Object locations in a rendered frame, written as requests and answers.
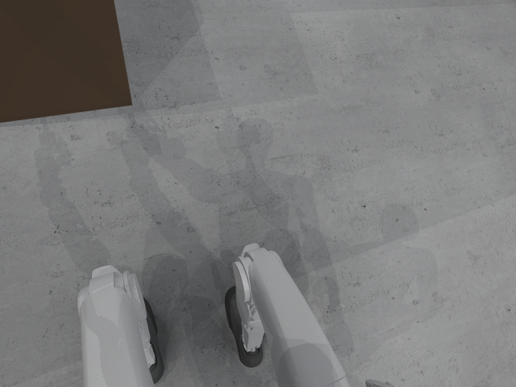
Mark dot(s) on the robot left foot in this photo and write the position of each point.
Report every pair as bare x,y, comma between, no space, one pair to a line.
157,368

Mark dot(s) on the robot left thigh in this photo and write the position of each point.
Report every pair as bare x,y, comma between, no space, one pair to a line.
111,345

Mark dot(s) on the cabinet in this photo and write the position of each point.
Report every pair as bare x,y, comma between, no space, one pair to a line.
60,57

